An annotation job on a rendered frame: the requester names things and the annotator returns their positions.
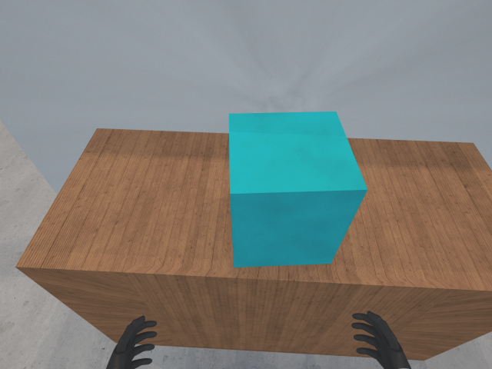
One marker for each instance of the robot right hand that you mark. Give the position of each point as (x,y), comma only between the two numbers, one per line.
(389,353)

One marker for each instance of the robot left hand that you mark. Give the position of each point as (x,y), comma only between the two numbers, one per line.
(125,350)

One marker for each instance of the pedestal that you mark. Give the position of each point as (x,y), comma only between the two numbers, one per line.
(142,226)

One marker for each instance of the carton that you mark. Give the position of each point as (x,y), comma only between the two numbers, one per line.
(295,187)

